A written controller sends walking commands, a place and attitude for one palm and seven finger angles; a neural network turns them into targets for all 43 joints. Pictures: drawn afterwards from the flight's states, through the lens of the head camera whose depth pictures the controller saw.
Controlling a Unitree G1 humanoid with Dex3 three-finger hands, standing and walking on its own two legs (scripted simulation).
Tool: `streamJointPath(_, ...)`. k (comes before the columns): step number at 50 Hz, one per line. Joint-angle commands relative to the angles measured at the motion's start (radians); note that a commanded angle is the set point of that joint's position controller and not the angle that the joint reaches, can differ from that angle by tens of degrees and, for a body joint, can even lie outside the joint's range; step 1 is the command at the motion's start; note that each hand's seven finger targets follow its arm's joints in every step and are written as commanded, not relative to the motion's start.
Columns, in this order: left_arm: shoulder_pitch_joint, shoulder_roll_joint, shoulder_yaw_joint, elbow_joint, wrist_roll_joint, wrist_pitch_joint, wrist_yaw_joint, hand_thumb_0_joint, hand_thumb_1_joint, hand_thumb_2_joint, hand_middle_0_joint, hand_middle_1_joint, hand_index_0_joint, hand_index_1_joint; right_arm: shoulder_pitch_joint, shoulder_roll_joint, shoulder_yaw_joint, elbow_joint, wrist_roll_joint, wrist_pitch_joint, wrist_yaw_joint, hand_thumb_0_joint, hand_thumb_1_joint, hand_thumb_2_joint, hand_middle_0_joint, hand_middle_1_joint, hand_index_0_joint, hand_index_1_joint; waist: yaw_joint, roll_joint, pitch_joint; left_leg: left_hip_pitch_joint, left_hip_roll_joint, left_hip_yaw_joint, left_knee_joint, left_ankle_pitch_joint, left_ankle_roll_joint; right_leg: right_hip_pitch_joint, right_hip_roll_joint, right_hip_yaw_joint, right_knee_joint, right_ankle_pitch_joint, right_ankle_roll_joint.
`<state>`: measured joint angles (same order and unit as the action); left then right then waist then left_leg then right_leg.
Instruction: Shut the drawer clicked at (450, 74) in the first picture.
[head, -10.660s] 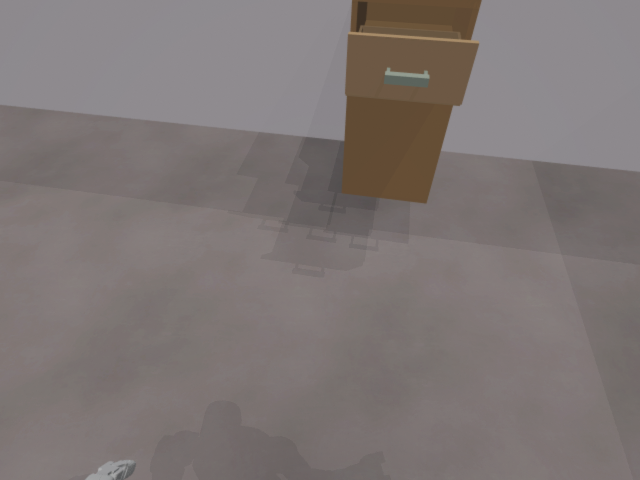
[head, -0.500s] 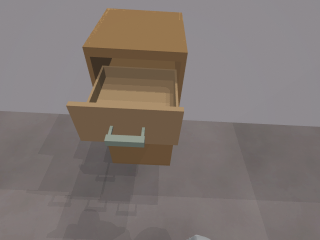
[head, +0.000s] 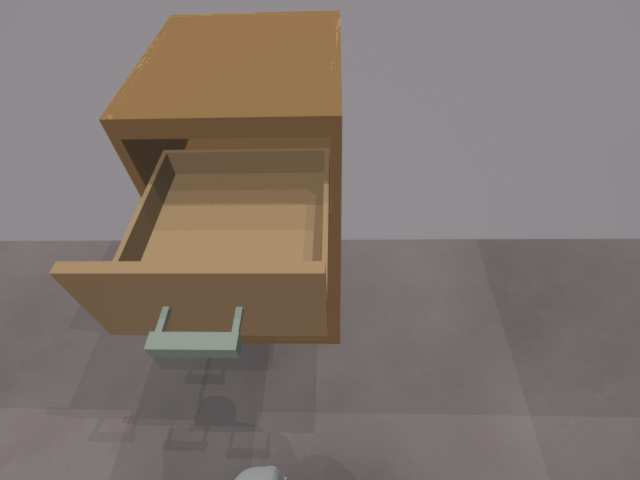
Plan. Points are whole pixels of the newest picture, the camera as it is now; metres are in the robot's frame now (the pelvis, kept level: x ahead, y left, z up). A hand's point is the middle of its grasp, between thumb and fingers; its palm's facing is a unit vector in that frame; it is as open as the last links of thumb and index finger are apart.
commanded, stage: come to a stop and stand still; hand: left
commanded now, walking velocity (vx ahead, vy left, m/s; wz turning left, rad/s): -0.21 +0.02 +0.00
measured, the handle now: (198, 329) +0.31 +0.20 -0.02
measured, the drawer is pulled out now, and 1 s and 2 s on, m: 0.29 0.29 0.29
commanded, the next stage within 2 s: look again from close up in 1.54 s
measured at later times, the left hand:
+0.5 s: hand out of the picture -0.05 +0.23 -0.18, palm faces +0.03 -0.98 -0.20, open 7.4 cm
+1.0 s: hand out of the picture -0.13 +0.14 -0.15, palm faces +0.12 -0.97 -0.20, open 7.4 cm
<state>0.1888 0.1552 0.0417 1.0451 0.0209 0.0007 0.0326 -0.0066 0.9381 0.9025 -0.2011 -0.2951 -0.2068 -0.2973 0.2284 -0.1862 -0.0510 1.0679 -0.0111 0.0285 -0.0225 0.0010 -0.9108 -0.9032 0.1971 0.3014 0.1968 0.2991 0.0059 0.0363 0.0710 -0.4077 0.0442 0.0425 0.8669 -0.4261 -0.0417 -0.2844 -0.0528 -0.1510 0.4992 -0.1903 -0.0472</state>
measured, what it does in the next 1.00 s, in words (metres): steps on the spot: left foot, then right foot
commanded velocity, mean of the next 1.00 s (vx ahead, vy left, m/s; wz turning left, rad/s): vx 0.06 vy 0.01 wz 0.00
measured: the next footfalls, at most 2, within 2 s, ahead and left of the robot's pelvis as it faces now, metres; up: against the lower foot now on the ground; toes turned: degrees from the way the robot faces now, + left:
left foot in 0.16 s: +0.06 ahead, +0.14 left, +0.00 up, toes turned +4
right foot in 0.62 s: -0.08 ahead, -0.10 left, +0.00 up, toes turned -5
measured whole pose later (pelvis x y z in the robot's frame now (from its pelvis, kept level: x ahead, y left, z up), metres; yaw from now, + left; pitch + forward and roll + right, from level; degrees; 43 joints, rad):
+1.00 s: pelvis -0.07 +0.00 +0.01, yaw +0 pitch +0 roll +3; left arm 0.40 0.05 0.01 1.13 0.02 -0.03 0.04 0.01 0.90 0.90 -0.20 -0.30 -0.21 -0.30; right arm 0.29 -0.20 -0.05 1.13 -0.02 0.05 -0.01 0.00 -0.91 -0.90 0.20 0.30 0.20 0.30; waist 0.04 0.04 0.04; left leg -0.40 0.02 0.04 0.81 -0.33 -0.05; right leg -0.07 -0.05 -0.07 0.37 -0.30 -0.03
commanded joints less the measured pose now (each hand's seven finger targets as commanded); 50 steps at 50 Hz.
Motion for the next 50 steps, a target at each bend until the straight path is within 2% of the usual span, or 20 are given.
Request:
streamJointPath(1,0.059,0.187,0.043,-0.05,0.007,0.002,0.017,0.0,0.9,0.9,-0.2,-0.3,-0.2,-0.3,0.066,-0.029,-0.013,-0.048,0.003,0.013,-0.001,0.0,-0.9,-0.9,0.2,0.3,0.2,0.3,0.017,-0.209,-0.086,0.039,-0.002,-0.021,-0.016,-0.013,-0.007,0.071,-0.302,0.221,-0.129,0.573,-0.165)
streamJointPath(4,0.031,0.192,0.045,-0.06,0.009,0.012,0.014,0.0,0.9,0.9,-0.2,-0.3,-0.2,-0.3,0.068,-0.027,-0.017,-0.058,0.007,0.008,-0.001,0.0,-0.9,-0.9,0.2,0.3,0.2,0.3,-0.002,-0.221,-0.099,0.115,-0.013,-0.006,-0.152,0.062,-0.001,0.047,-0.273,0.205,-0.096,0.471,-0.138)
streamJointPath(6,0.017,0.182,0.045,-0.061,0.001,0.02,0.012,0.0,0.9,0.9,-0.2,-0.3,-0.2,-0.3,0.104,-0.033,-0.017,-0.047,0.006,-0.004,0.001,0.0,-0.9,-0.9,0.2,0.3,0.2,0.3,-0.029,-0.2,-0.115,0.248,-0.01,0.007,-0.373,0.245,0.006,-0.003,-0.224,0.178,-0.027,0.31,-0.074)
streamJointPath(7,0.041,0.149,0.035,-0.065,-0.004,0.026,0.008,0.0,0.9,0.9,-0.2,-0.3,-0.2,-0.3,0.106,-0.063,-0.02,-0.048,0.003,-0.014,0.001,0.0,-0.9,-0.9,0.2,0.3,0.2,0.3,-0.027,-0.087,-0.126,0.322,0.055,-0.054,-0.457,0.324,0.027,-0.068,-0.154,0.139,0.055,0.123,-0.021)
streamJointPath(8,0.078,0.088,0.024,-0.077,-0.011,0.033,0.007,0.0,0.9,0.9,-0.2,-0.3,-0.2,-0.3,0.084,-0.14,-0.03,-0.075,-0.009,-0.025,-0.001,0.0,-0.9,-0.9,0.2,0.3,0.2,0.3,-0.014,0.197,-0.104,0.279,0.264,-0.301,-0.566,0.523,0.099,-0.155,-0.028,0.059,0.19,-0.205,0.052)
streamJointPath(9,0.068,0.092,0.024,-0.079,-0.01,0.039,0.012,0.0,0.9,0.9,-0.2,-0.3,-0.2,-0.3,0.036,-0.17,-0.031,-0.103,-0.013,-0.019,-0.007,0.0,-0.9,-0.9,0.2,0.3,0.2,0.3,-0.015,0.221,-0.074,0.143,0.352,-0.367,-0.617,0.584,0.191,-0.117,0.022,0.116,0.365,-0.388,0.064)
streamJointPath(10,0.062,0.103,0.027,-0.068,-0.008,0.046,0.013,0.0,0.9,0.9,-0.2,-0.3,-0.2,-0.3,-0.013,-0.148,-0.023,-0.107,-0.015,-0.024,-0.019,0.0,-0.9,-0.9,0.2,0.3,0.2,0.3,-0.007,0.145,-0.059,0.085,0.331,-0.315,-0.634,0.522,0.217,-0.085,0.012,0.187,0.459,-0.358,0.061)
streamJointPath(11,0.083,0.102,0.03,-0.05,-0.003,0.05,0.01,0.0,0.9,0.9,-0.2,-0.3,-0.2,-0.3,-0.053,-0.124,-0.013,-0.108,-0.013,-0.031,-0.027,0.0,-0.9,-0.9,0.2,0.3,0.2,0.3,0.018,0.172,-0.057,0.1,0.279,-0.268,-0.633,0.486,0.196,-0.107,0.014,0.21,0.499,-0.308,0.063)
streamJointPath(14,0.13,0.11,0.033,-0.012,0.001,0.041,-0.002,0.0,0.9,0.9,-0.2,-0.3,-0.2,-0.3,-0.073,-0.1,-0.003,-0.106,-0.011,-0.036,-0.028,0.0,-0.9,-0.9,0.2,0.3,0.2,0.3,0.022,0.093,-0.08,0.179,0.23,-0.203,-0.61,0.397,0.186,-0.148,0.028,0.212,0.557,-0.225,0.078)
streamJointPath(17,0.126,0.111,0.029,-0.002,0.004,0.04,-0.011,0.0,0.9,0.9,-0.2,-0.3,-0.2,-0.3,-0.025,-0.106,-0.008,-0.09,-0.006,-0.038,-0.028,0.0,-0.9,-0.9,0.2,0.3,0.2,0.3,-0.008,0.049,-0.086,0.249,0.234,-0.213,-0.644,0.266,0.176,-0.181,0.021,0.2,0.527,-0.199,0.093)
streamJointPath(24,0.115,0.076,0.011,-0.009,0.002,0.046,-0.018,0.0,0.9,0.9,-0.2,-0.3,-0.2,-0.3,0.053,-0.137,-0.029,-0.051,-0.016,-0.028,-0.018,0.0,-0.9,-0.9,0.2,0.3,0.2,0.3,-0.048,0.124,-0.07,0.249,0.249,-0.272,-0.712,0.008,0.182,-0.091,0.009,0.145,0.293,-0.3,0.076)
streamJointPath(29,0.312,0.044,-0.001,0.072,-0.005,0.027,-0.018,0.0,0.9,0.9,-0.2,-0.3,-0.2,-0.3,0.018,-0.134,-0.035,-0.032,-0.016,-0.013,-0.004,0.0,-0.9,-0.9,0.2,0.3,0.2,0.3,0.027,0.109,-0.07,0.093,0.134,-0.142,-0.714,-0.15,0.086,0.213,0.069,0.025,-0.109,-0.174,0.042)
streamJointPath(30,0.354,0.066,0.003,0.086,-0.001,0.023,-0.013,0.0,0.9,0.9,-0.2,-0.3,-0.2,-0.3,0.021,-0.101,-0.03,-0.028,-0.01,-0.009,-0.001,0.0,-0.9,-0.9,0.2,0.3,0.2,0.3,0.04,0.043,-0.054,0.031,0.076,-0.094,-0.638,-0.153,0.047,0.278,0.035,0.071,-0.219,-0.169,0.03)
streamJointPath(31,0.36,0.122,0.013,0.084,0.011,0.017,-0.006,0.0,0.9,0.9,-0.2,-0.3,-0.2,-0.3,0.022,-0.038,-0.02,-0.036,0.002,-0.005,0.001,0.0,-0.9,-0.9,0.2,0.3,0.2,0.3,0.042,-0.145,-0.016,-0.069,-0.016,-0.009,-0.422,-0.106,0.009,0.247,-0.128,0.306,-0.346,-0.378,-0.028)
streamJointPath(32,0.275,0.188,0.021,0.051,0.009,0.017,-0.002,0.0,0.9,0.9,-0.2,-0.3,-0.2,-0.3,-0.01,-0.014,-0.011,-0.06,0.0,0.0,0.009,0.0,-0.9,-0.9,0.2,0.3,0.2,0.3,0.035,-0.288,0.089,-0.116,-0.044,0.033,-0.239,-0.037,0.003,0.068,-0.298,0.488,-0.489,-0.603,-0.095)
streamJointPath(33,0.183,0.19,0.017,0.01,0.005,0.014,0.002,0.0,0.9,0.9,-0.2,-0.3,-0.2,-0.3,-0.023,-0.053,-0.02,-0.07,-0.011,0.004,0.015,0.0,-0.9,-0.9,0.2,0.3,0.2,0.3,0.012,-0.182,0.114,-0.069,-0.018,-0.017,-0.109,-0.01,0.012,-0.077,-0.349,0.51,-0.511,-0.584,-0.125)
streamJointPath(36,0.139,0.118,0.001,0.011,-0.009,-0.027,0.001,0.0,0.9,0.9,-0.2,-0.3,-0.2,-0.3,0.076,-0.041,-0.017,-0.008,-0.014,-0.003,0.03,0.0,-0.9,-0.9,0.2,0.3,0.2,0.3,-0.022,-0.157,0.145,-0.095,-0.002,-0.024,-0.01,0.161,0.017,-0.005,-0.216,0.324,-0.424,-0.26,-0.065)
streamJointPath(39,0.235,0.091,-0.007,0.038,-0.007,-0.045,0.002,0.0,0.9,0.9,-0.2,-0.3,-0.2,-0.3,0.092,-0.04,-0.012,-0.001,-0.013,-0.014,0.03,0.0,-0.9,-0.9,0.2,0.3,0.2,0.3,0.008,-0.154,0.106,-0.152,-0.005,-0.014,0.009,0.193,0.003,0.154,-0.204,0.251,-0.342,0.063,-0.045)
streamJointPath(43,0.323,0.096,0.0,0.067,-0.005,-0.048,0.015,0.0,0.9,0.9,-0.2,-0.3,-0.2,-0.3,0.054,-0.052,-0.005,-0.021,-0.009,-0.009,0.017,0.0,-0.9,-0.9,0.2,0.3,0.2,0.3,0.042,-0.19,0.011,-0.187,0.003,-0.023,0.024,0.126,-0.012,0.332,-0.257,0.258,-0.218,0.51,-0.075)
streamJointPath(50,0.3,0.097,0.004,0.079,0.008,-0.028,0.024,0.0,0.9,0.9,-0.2,-0.3,-0.2,-0.3,-0.019,-0.019,0.009,-0.034,0.008,-0.009,0.009,0.0,-0.9,-0.9,0.2,0.3,0.2,0.3,0.045,-0.244,-0.01,-0.035,-0.016,0.013,-0.165,0.072,-0.004,0.273,-0.238,0.242,-0.139,0.636,-0.095)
